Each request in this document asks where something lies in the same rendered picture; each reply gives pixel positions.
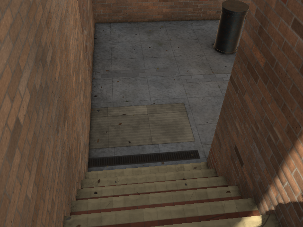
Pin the stairs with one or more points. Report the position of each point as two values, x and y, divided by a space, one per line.
183 195

